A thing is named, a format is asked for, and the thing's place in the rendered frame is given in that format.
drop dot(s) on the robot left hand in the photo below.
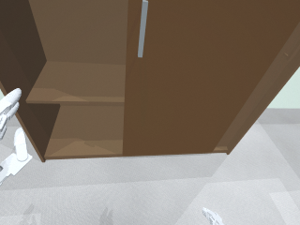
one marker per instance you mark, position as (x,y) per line
(15,162)

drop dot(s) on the wardrobe door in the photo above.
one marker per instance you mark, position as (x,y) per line
(201,61)
(262,87)

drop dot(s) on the robot right hand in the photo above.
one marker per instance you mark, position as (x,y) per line
(212,217)

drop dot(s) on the handle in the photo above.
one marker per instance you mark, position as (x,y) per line
(294,51)
(142,27)

